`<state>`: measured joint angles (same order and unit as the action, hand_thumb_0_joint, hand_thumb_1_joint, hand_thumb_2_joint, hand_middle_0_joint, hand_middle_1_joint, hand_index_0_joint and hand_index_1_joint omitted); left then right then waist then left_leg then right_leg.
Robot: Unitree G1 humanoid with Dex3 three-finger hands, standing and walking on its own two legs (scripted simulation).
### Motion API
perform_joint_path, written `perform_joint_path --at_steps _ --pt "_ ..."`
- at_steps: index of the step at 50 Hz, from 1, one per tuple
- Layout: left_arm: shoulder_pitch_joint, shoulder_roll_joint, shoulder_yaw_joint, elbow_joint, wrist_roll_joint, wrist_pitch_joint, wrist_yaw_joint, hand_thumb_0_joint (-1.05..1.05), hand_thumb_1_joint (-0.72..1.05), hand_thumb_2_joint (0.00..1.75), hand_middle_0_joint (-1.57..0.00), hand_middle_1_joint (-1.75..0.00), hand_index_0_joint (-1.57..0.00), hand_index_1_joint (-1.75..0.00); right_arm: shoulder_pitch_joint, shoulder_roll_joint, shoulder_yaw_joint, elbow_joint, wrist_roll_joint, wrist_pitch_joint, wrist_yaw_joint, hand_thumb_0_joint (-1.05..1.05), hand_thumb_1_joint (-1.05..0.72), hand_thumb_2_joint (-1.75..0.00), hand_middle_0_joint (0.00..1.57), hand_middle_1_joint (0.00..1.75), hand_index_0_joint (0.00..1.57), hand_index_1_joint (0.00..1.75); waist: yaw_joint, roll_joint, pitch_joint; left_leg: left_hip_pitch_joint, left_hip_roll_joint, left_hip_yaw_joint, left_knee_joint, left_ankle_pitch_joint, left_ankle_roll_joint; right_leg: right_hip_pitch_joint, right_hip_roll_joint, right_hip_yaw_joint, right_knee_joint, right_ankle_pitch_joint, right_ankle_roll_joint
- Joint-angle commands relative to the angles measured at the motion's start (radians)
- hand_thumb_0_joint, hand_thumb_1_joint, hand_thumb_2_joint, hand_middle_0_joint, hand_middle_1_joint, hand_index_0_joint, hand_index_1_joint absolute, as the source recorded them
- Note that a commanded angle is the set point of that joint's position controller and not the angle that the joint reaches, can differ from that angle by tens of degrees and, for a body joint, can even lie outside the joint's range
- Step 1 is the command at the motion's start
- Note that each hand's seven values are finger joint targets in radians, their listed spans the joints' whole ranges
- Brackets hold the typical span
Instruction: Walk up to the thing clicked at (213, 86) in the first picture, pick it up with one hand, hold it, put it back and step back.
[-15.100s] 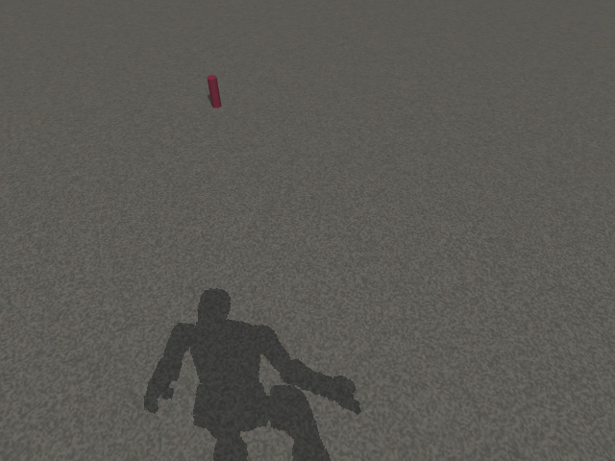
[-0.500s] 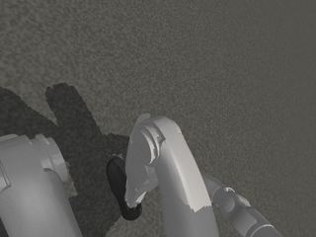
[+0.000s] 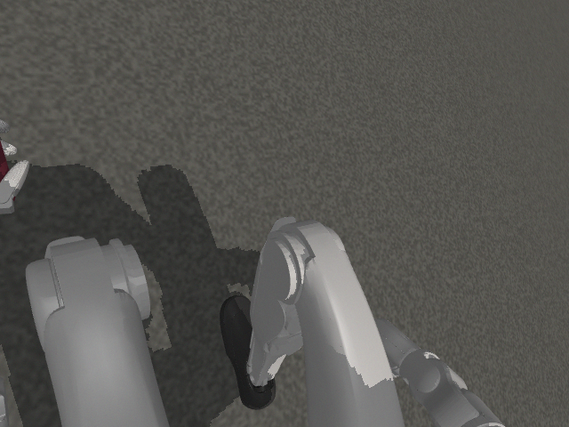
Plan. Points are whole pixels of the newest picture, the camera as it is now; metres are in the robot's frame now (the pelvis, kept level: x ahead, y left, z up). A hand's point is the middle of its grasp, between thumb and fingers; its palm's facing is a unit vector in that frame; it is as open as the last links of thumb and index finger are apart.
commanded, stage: settle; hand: left
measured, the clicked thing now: out of the picture +0.42 +0.29 -0.14
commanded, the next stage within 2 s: lift in 1.30 s
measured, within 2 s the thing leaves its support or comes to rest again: neither
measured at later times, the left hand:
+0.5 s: hand out of the picture +0.40 +0.29 -0.02, palm faces +0.23 -0.97 -0.06, open 7.5 cm
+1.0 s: hand out of the picture +0.41 +0.28 +0.04, palm faces +0.23 -0.97 -0.02, open 7.5 cm
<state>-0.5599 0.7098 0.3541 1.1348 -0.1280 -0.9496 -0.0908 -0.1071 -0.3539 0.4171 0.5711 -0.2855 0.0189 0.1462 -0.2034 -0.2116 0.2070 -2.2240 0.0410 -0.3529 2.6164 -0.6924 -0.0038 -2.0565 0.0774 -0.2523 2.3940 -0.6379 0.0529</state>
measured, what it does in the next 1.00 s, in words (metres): rises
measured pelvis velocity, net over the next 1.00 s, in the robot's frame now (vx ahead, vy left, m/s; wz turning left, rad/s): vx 0.02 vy -0.02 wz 0.16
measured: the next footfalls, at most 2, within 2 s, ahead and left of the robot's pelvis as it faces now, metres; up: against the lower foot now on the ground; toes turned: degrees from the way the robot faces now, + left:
none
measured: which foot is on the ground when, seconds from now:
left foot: down 0.00-1.00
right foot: down 0.00-1.00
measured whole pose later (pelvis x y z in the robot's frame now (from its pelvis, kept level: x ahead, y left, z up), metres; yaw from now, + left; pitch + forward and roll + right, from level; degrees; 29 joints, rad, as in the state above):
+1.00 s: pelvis +0.02 -0.02 +0.06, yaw +9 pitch +31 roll -6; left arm -0.53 0.40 0.36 0.76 -0.19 -0.57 -0.27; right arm 0.05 -0.30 0.06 0.64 -0.06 0.04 0.06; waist -0.09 -0.02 -0.09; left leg -2.19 0.05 -0.13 2.33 -0.69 -0.02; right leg -2.11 0.02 -0.09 2.28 -0.70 0.00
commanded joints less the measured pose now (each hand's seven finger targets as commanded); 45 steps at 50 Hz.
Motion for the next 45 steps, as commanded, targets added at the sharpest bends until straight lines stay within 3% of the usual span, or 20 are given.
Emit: perform_joint_path --at_steps 1,7,10,11,13,15,18,19,21,22,27,28,29,32,34,36,37,39,41,45 --pt "-0.222 0.097 -0.008 -0.253 -0.017 -0.011 -0.011 0.0 0.46 1.33 -1.37 -1.46 -1.36 -1.47 0.062 -0.319 -0.172 -0.026 0.031 0.005 -0.019 0.0 -0.88 -0.9 0.2 0.3 0.2 0.3 -0.055 0.516 -0.597 0.371 0.026 0.121 -0.365 0.028 -0.008 0.207 0.034 -0.056 -0.194 0.139 -0.075" --pt "-0.22 0.053 -0.033 -0.417 -0.002 0.073 -0.027 0.0 0.51 1.33 -1.37 -1.46 -1.37 -1.47 0.103 -0.284 -0.243 -0.031 0.077 0.013 -0.025 0.0 -0.87 -0.9 0.2 0.3 0.2 0.3 0.003 0.568 -0.681 0.415 0.019 0.139 -0.427 0.008 -0.008 0.149 0.019 -0.023 -0.196 0.109 -0.089" --pt "-0.192 -0.006 -0.058 -0.41 -0.009 0.125 -0.038 0.0 0.52 1.32 -1.39 -1.46 -1.38 -1.47 0.131 -0.269 -0.27 -0.019 0.104 0.022 -0.028 0.0 -0.88 -0.9 0.2 0.3 0.2 0.3 0.0 0.53 -0.675 0.395 0.013 0.15 -0.442 -0.001 -0.003 0.122 0.013 -0.012 -0.211 0.097 -0.091" --pt "-0.219 -0.007 -0.051 -0.462 -0.014 0.135 -0.038 0.0 0.51 1.31 -1.37 -1.45 -1.36 -1.46 0.138 -0.264 -0.281 -0.023 0.11 0.022 -0.03 0.0 -0.88 -0.9 0.2 0.3 0.2 0.3 0.013 0.529 -0.698 0.401 0.011 0.157 -0.445 0.006 -0.002 0.129 0.012 -0.004 -0.213 0.099 -0.093" --pt "-0.162 0.005 -0.026 -0.454 -0.02 0.168 -0.047 0.0 0.47 1.3 -1.37 -1.45 -1.37 -1.46 0.148 -0.254 -0.296 -0.025 0.128 0.031 -0.035 0.0 -0.88 -0.9 0.2 0.3 0.2 0.3 0.037 0.502 -0.718 0.382 0.007 0.17 -0.451 0.006 0.005 0.143 0.008 0.009 -0.228 0.089 -0.092" --pt "-0.233 -0.016 -0.054 -0.54 -0.027 0.181 -0.059 0.0 0.48 1.28 -1.37 -1.44 -1.37 -1.45 0.163 -0.24 -0.315 -0.025 0.141 0.032 -0.04 0.0 -0.88 -0.9 0.2 0.3 0.2 0.3 0.037 0.509 -0.758 0.383 0.002 0.186 -0.46 0.008 0.008 0.148 0.005 0.022 -0.238 0.085 -0.094" --pt "-0.128 -0.046 -0.021 -0.463 -0.04 0.221 -0.069 0.0 0.44 1.28 -1.37 -1.44 -1.37 -1.45 0.178 -0.217 -0.326 -0.017 0.163 0.035 -0.046 0.0 -0.88 -0.9 0.2 0.3 0.2 0.3 0.054 0.452 -0.758 0.389 0.001 0.196 -0.468 0.028 0.012 0.148 0.003 0.036 -0.254 0.088 -0.094" --pt "-0.207 -0.038 -0.023 -0.553 -0.053 0.217 -0.076 0.0 0.46 1.29 -1.37 -1.44 -1.37 -1.45 0.178 -0.224 -0.339 -0.02 0.167 0.035 -0.05 0.0 -0.88 -0.9 0.2 0.3 0.2 0.3 0.047 0.455 -0.775 0.384 -0.001 0.197 -0.468 0.022 0.014 0.143 0.001 0.039 -0.255 0.081 -0.095" --pt "-0.234 -0.043 -0.019 -0.599 -0.056 0.226 -0.084 0.0 0.48 1.29 -1.36 -1.45 -1.37 -1.45 0.193 -0.218 -0.357 -0.013 0.176 0.035 -0.055 0.0 -0.87 -0.89 0.2 0.3 0.2 0.3 0.058 0.47 -0.819 0.413 -0.002 0.205 -0.479 0.043 0.013 0.154 -0.005 0.048 -0.256 0.094 -0.096" --pt "-0.157 -0.059 -0.024 -0.507 -0.054 0.243 -0.091 0.0 0.46 1.28 -1.38 -1.46 -1.38 -1.46 0.186 -0.197 -0.346 -0.018 0.183 0.034 -0.057 0.0 -0.88 -0.9 0.2 0.3 0.2 0.3 0.065 0.449 -0.811 0.395 -0.004 0.214 -0.479 0.036 0.017 0.165 -0.004 0.057 -0.27 0.082 -0.095" --pt "-0.212 -0.054 -0.006 -0.569 -0.074 0.252 -0.132 0.0 0.45 1.26 -1.35 -1.42 -1.35 -1.43 0.204 -0.178 -0.37 -0.01 0.196 0.026 -0.069 0.0 -0.88 -0.9 0.2 0.3 0.2 0.3 0.074 0.383 -0.862 0.354 -0.008 0.25 -0.47 0.051 0.031 0.251 -0.013 0.096 -0.313 0.088 -0.084" --pt "-0.215 -0.025 0.033 -0.603 -0.079 0.254 -0.136 0.0 0.43 1.25 -1.37 -1.43 -1.36 -1.43 0.218 -0.182 -0.384 -0.007 0.196 0.026 -0.073 0.0 -0.89 -0.9 0.2 0.3 0.2 0.3 0.09 0.379 -0.891 0.362 -0.008 0.256 -0.468 0.069 0.031 0.274 -0.015 0.103 -0.32 0.101 -0.083" --pt "-0.156 -0.054 0.018 -0.539 -0.078 0.268 -0.146 0.0 0.44 1.24 -1.36 -1.42 -1.36 -1.43 0.216 -0.17 -0.379 -0.01 0.201 0.026 -0.073 0.0 -0.89 -0.9 0.2 0.3 0.2 0.3 0.095 0.365 -0.905 0.377 -0.007 0.261 -0.47 0.089 0.032 0.283 -0.016 0.109 -0.321 0.114 -0.083" --pt "-0.176 -0.075 0.029 -0.554 -0.09 0.28 -0.159 0.0 0.42 1.24 -1.36 -1.42 -1.36 -1.43 0.223 -0.168 -0.392 -0.008 0.208 0.018 -0.08 0.0 -0.89 -0.9 0.2 0.3 0.2 0.3 0.099 0.356 -0.917 0.394 -0.006 0.265 -0.484 0.098 0.031 0.276 -0.017 0.114 -0.33 0.117 -0.084" --pt "-0.231 -0.04 0.062 -0.626 -0.097 0.278 -0.162 0.0 0.44 1.26 -1.37 -1.43 -1.37 -1.44 0.235 -0.171 -0.406 -0.004 0.214 0.017 -0.086 0.0 -0.88 -0.9 0.2 0.3 0.2 0.3 0.107 0.353 -0.941 0.394 -0.008 0.273 -0.485 0.102 0.034 0.293 -0.02 0.122 -0.344 0.117 -0.084" --pt "-0.188 -0.092 0.032 -0.572 -0.094 0.289 -0.17 0.0 0.42 1.27 -1.38 -1.45 -1.38 -1.45 0.234 -0.154 -0.404 0.002 0.215 0.014 -0.086 0.0 -0.89 -0.9 0.2 0.3 0.2 0.3 0.102 0.338 -0.925 0.385 -0.007 0.28 -0.481 0.12 0.035 0.301 -0.024 0.136 -0.351 0.132 -0.081" --pt "-0.216 -0.096 0.028 -0.614 -0.094 0.288 -0.174 0.0 0.41 1.26 -1.39 -1.45 -1.38 -1.46 0.251 -0.158 -0.413 0.008 0.214 0.009 -0.087 0.0 -0.89 -0.9 0.2 0.3 0.2 0.3 0.096 0.347 -0.949 0.407 -0.006 0.278 -0.484 0.148 0.033 0.309 -0.023 0.129 -0.344 0.16 -0.083" --pt "-0.151 -0.103 0.041 -0.533 -0.087 0.302 -0.178 0.0 0.41 1.26 -1.39 -1.44 -1.39 -1.45 0.233 -0.151 -0.414 -0.005 0.22 0.007 -0.092 0.0 -0.89 -0.9 0.2 0.3 0.2 0.3 0.109 0.316 -0.917 0.397 -0.005 0.28 -0.496 0.131 0.037 0.296 -0.023 0.134 -0.361 0.137 -0.082" --pt "-0.184 -0.09 0.057 -0.569 -0.087 0.301 -0.18 0.0 0.43 1.27 -1.39 -1.43 -1.38 -1.45 0.248 -0.151 -0.423 0.004 0.22 0.007 -0.093 0.0 -0.89 -0.9 0.2 0.3 0.2 0.3 0.11 0.304 -0.937 0.396 -0.005 0.285 -0.497 0.144 0.039 0.332 -0.026 0.143 -0.37 0.149 -0.079" --pt "-0.217 -0.113 0.044 -0.611 -0.089 0.309 -0.186 0.0 0.42 1.27 -1.41 -1.46 -1.41 -1.46 0.267 -0.146 -0.439 0.013 0.221 0.003 -0.096 0.0 -0.89 -0.9 0.2 0.3 0.2 0.3 0.118 0.334 -0.966 0.432 -0.008 0.291 -0.518 0.153 0.036 0.329 -0.027 0.146 -0.376 0.149 -0.084"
